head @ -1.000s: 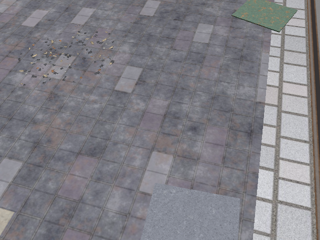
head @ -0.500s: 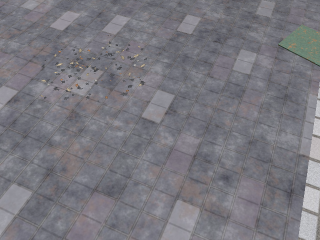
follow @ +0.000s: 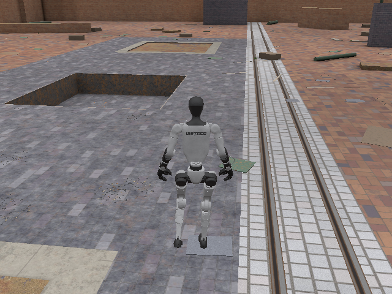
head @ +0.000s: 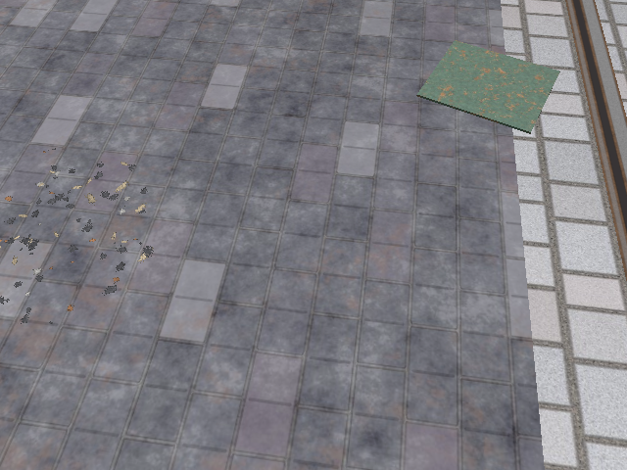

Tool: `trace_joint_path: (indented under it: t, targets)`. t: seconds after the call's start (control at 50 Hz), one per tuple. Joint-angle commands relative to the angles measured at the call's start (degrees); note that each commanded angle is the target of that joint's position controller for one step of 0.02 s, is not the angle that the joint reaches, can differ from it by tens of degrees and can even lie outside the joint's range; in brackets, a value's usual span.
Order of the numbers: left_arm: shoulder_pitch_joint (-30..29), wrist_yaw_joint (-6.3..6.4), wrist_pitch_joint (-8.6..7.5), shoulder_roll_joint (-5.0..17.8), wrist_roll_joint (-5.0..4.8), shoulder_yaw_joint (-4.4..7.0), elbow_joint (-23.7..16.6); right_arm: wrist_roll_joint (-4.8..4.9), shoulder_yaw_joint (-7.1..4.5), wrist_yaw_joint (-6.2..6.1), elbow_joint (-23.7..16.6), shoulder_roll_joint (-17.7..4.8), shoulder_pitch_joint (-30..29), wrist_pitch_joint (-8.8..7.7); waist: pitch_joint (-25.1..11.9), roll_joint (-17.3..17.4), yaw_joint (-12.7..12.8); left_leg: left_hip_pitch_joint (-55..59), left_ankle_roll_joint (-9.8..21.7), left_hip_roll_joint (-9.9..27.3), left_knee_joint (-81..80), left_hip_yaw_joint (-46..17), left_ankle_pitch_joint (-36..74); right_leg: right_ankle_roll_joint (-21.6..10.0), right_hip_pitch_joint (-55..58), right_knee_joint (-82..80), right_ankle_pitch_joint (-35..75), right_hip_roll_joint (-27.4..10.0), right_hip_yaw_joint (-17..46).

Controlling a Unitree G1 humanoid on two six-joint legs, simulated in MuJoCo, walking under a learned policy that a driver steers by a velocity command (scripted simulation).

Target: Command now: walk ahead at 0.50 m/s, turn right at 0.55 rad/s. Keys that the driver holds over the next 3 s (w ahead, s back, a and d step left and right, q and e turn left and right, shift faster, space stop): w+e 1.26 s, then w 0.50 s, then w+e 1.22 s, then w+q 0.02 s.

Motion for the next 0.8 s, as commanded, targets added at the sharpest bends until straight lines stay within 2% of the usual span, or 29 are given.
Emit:
trace_joint_path:
  t: [0.02, 0.06, 0.12, 0.16, 0.2, 0.26, 0.28, 0.3, 0.32, 0.34, 0.36, 0.38, 0.4, 0.42, 0.44, 0.48, 0.56, 0.64, 0.72, 0.76, 0.78, 0.8]
  targets:
    - [-0.6, 0.88, -0.95, 6.5, 0.25, 1.60, -4.5, -1.04, -1.99, -0.12, -4.8, -6.9, 0.3, -0.45, -5.2, -1.5, -1.7, -11.1, -2.1, 3.6, -5.5, -2.1, 3.5, -12.4, 10.9, -13.9, 16.6, -15.8, 20.6]
    - [0.1, 1.60, -0.94, 8.1, 0.07, 2.01, -4.0, -1.25, -1.34, -0.36, -5.5, -5.1, -1.6, 0.43, -3.7, -1.8, -1.5, -10.0, -4.1, 3.0, -12.5, -0.4, 7.0, -11.7, 5.8, -14.7, 19.2, -14.0, 16.6]
    - [2.1, 2.49, -0.25, 9.4, -0.46, 2.43, -3.1, -1.17, -0.33, -0.21, -6.9, -3.0, -8.6, 0.43, -3.0, -4.0, 1.2, -5.6, -5.1, 0.4, -27.2, 0.6, 20.2, -8.1, 1.9, -13.5, 14.2, -9.8, 12.5]
    - [4.5, 2.71, 0.26, 9.7, -0.54, 2.52, -2.3, -0.47, -0.32, 0.22, -7.7, -3.3, -12.3, 0.09, -3.6, -4.9, 3.2, -2.6, -5.2, -1.6, -33.5, 0.7, 26.1, -6.7, 2.1, -12.6, 9.7, -9.9, 13.9]
    - [6.0, 2.77, 0.59, 9.5, -0.91, 2.54, -1.6, 0.15, -0.77, 0.59, -8.4, -4.5, -14.0, -0.30, -3.7, -5.6, 3.6, -1.8, -4.6, -2.1, -37.1, -0.9, 25.9, -5.9, 4.9, -10.3, 6.0, -11.3, 17.3]
    - [5.6, 2.98, 0.89, 8.9, -0.77, 2.57, -1.5, 0.41, -2.00, 0.93, -8.0, -7.1, -11.9, -1.06, -4.0, -7.4, 1.6, 0.6, -2.1, -1.8, -39.8, -2.6, 20.3, -4.4, 9.6, -5.2, 3.8, -13.7, 23.0]
    - [4.6, 2.94, 1.03, 8.4, -0.65, 2.46, -1.8, 0.40, -2.50, 0.83, -7.2, -7.6, -8.7, -1.34, -4.6, -7.9, -0.4, 4.7, -0.8, -1.9, -41.5, -1.9, 19.3, -3.5, 9.4, -2.6, 4.5, -13.2, 23.5]
    - [4.4, 2.80, 0.95, 6.5, -0.37, 1.83, -2.2, -0.09, -3.34, 0.49, -6.0, -8.9, -3.6, -1.62, -7.6, -7.3, -3.1, 12.9, 1.1, -0.7, -42.8, -2.0, 18.8, -1.8, 7.8, 3.3, 6.3, -10.6, 21.8]
    - [5.1, 2.53, 0.78, 2.8, 0.44, 0.47, -3.1, -1.06, -4.18, -0.01, -5.5, -11.8, 4.3, -1.77, -15.2, -1.2, -6.2, 26.5, 4.6, 8.6, -42.5, -10.8, 14.1, 0.3, 2.1, 18.7, -0.8, -6.9, 17.3]
    - [12.9, 2.46, 0.26, -0.3, -1.16, -0.61, -5.0, -1.73, -5.30, 0.24, -3.5, -16.5, 8.7, -0.94, -21.4, 18.2, -2.6, 43.1, 14.0, 21.0, -48.5, -37.9, 0.0, 3.9, -17.6, 37.0, -24.0, 0.6, 9.7]
    - [12.7, 2.68, 0.27, 5.7, -1.78, 0.31, -3.5, -0.39, -4.35, 0.59, -4.1, -11.4, 7.7, -0.72, -18.0, 13.8, -3.8, 41.3, 13.9, 22.0, -51.5, -43.9, -13.6, 4.8, -25.0, 45.1, -22.9, -4.1, 10.8]
    - [6.8, 2.69, 0.60, 8.9, -1.40, 1.28, -3.9, -0.15, -3.43, 0.33, -4.7, -8.0, 5.3, -0.40, -11.0, 8.3, -5.3, 35.1, 11.4, 19.5, -52.1, -34.7, -11.8, 5.2, -26.8, 47.3, -17.5, -6.0, 9.8]
    - [3.7, 2.81, 0.88, 8.7, -0.71, 1.39, -4.5, -0.61, -2.90, 0.22, -4.8, -6.9, 2.8, -0.03, -7.3, 4.5, -4.6, 28.8, 9.9, 17.1, -52.4, -26.8, -3.5, 5.5, -25.2, 46.6, -13.5, -7.9, 8.0]
    - [1.7, 2.64, 0.86, 8.0, -0.17, 1.53, -5.2, -0.80, -2.49, 0.14, -4.3, -5.6, 1.3, 0.19, -4.3, 4.1, -3.9, 24.1, 9.6, 14.8, -53.4, -21.0, 3.5, 5.7, -24.2, 44.2, -10.7, -9.4, 7.9]
    - [1.8, 2.25, 1.02, 7.0, -0.48, 1.58, -5.4, -1.12, -2.17, -0.05, -3.9, -4.9, 0.7, 0.11, -3.4, 5.7, -2.8, 20.9, 9.0, 13.2, -54.7, -16.5, 7.8, 5.7, -21.8, 42.5, -8.9, -10.9, 7.6]
    - [2.2, 1.87, 1.61, 4.8, -0.99, 1.26, -5.6, -0.72, -2.22, -0.12, -2.9, -4.5, 0.7, -0.27, -2.9, 6.7, -2.2, 18.7, 9.4, 12.0, -57.0, -10.8, 12.2, 6.0, -20.3, 40.1, -7.8, -11.7, 6.1]
    - [-1.6, 1.59, 2.08, 3.0, -0.47, 0.62, -7.4, -0.60, -3.21, -0.21, -0.8, -7.3, 1.5, -0.47, -1.6, 4.1, -2.4, 19.8, 11.2, 13.4, -59.4, -3.9, 20.5, 7.2, -23.8, 32.1, -1.9, -12.8, 5.6]
    - [-7.0, 0.31, 1.34, 1.9, -0.52, 0.04, -8.3, -0.34, -3.42, -0.46, 0.7, -8.8, 1.7, 0.26, -0.5, 3.3, -4.2, 21.2, 9.4, 11.8, -59.4, 4.6, 25.4, 6.7, -21.3, 19.7, 9.0, -12.3, 2.5]
    - [-13.1, -1.09, 1.10, 1.5, -0.75, -0.27, -10.6, 0.56, -3.86, -0.53, 2.7, -10.6, 4.7, 1.30, 1.6, 2.9, -5.9, 25.4, 8.1, 13.2, -58.4, 8.6, 27.9, 4.8, -19.5, 11.5, 9.3, -11.1, -0.9]
    - [-13.5, -1.58, 1.21, 2.6, -0.64, 0.23, -11.5, 1.17, -4.25, -0.58, 3.2, -11.8, 4.8, 2.00, 1.3, 3.5, -4.8, 28.2, 7.1, 14.0, -55.0, 10.5, 38.1, 2.8, -17.2, 9.2, 4.8, -9.5, -2.9]
    - [-12.2, -1.63, 1.40, 3.6, -0.41, 0.76, -11.5, 1.46, -4.55, -0.77, 3.2, -12.8, 4.6, 2.33, -0.2, 4.5, -3.4, 29.3, 6.6, 14.0, -51.3, 11.7, 48.2, 1.6, -14.0, 8.8, 1.7, -7.6, -4.5]
    - [-8.8, -1.54, 1.67, 5.1, -0.21, 1.60, -11.0, 1.74, -4.86, -1.01, 3.1, -13.7, 4.4, 2.71, -2.7, 5.5, -1.0, 29.7, 6.0, 13.8, -45.1, 12.8, 57.8, 0.2, -8.8, 8.4, -1.0, -5.4, -6.0]
Next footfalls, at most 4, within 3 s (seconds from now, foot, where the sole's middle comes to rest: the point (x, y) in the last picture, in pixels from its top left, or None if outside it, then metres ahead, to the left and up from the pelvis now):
0.32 left None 0.37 0.14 -0.77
0.84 right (434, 428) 0.54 -0.21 -0.77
1.32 left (418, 292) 0.88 -0.21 -0.77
1.80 right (568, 305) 0.84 -0.57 -0.77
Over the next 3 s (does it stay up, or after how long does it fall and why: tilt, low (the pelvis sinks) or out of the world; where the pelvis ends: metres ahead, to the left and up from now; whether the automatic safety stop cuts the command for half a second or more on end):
stays up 1.05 -0.94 0.01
